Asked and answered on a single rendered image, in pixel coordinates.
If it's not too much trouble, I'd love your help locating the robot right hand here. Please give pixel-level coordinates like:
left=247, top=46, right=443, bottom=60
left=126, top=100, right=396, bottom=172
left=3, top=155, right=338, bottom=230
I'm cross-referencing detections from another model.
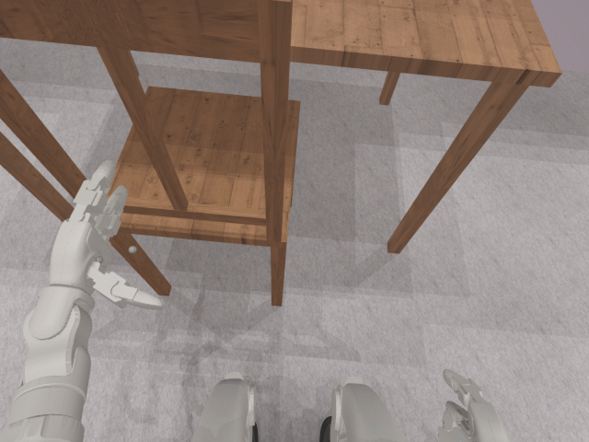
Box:
left=438, top=369, right=511, bottom=442

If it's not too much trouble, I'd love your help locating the robot right thigh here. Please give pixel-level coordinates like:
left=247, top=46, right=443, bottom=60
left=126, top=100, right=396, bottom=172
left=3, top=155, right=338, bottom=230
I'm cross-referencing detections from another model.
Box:
left=331, top=383, right=405, bottom=442

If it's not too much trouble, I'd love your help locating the robot thigh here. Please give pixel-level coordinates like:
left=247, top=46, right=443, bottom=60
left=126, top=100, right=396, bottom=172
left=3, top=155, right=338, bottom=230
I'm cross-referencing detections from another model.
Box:
left=331, top=383, right=405, bottom=442
left=191, top=378, right=256, bottom=442

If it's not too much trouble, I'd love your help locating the robot left forearm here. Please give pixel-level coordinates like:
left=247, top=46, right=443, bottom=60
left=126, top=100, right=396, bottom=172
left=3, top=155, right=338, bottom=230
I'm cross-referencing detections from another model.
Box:
left=0, top=285, right=96, bottom=442

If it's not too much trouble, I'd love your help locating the table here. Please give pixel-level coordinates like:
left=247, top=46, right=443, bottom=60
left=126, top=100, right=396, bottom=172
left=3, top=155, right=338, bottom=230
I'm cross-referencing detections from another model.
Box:
left=0, top=0, right=562, bottom=254

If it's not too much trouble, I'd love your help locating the robot left thigh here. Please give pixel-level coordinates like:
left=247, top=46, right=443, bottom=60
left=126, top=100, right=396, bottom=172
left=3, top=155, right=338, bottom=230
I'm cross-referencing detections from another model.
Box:
left=191, top=378, right=256, bottom=442

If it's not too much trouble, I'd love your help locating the robot left hand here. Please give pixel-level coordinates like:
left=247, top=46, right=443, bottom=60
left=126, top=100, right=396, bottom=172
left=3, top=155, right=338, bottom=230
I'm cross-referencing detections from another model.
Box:
left=49, top=159, right=164, bottom=310

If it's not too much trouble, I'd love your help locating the chair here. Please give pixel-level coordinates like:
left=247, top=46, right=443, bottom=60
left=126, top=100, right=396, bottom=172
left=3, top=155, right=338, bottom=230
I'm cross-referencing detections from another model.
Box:
left=0, top=0, right=301, bottom=307

